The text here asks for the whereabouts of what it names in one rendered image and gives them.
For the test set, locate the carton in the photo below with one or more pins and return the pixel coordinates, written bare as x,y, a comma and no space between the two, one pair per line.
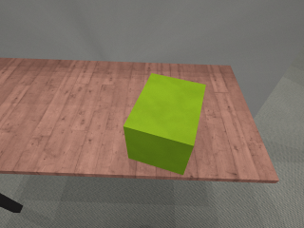
162,126

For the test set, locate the table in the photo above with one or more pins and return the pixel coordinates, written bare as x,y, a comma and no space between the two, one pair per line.
66,118

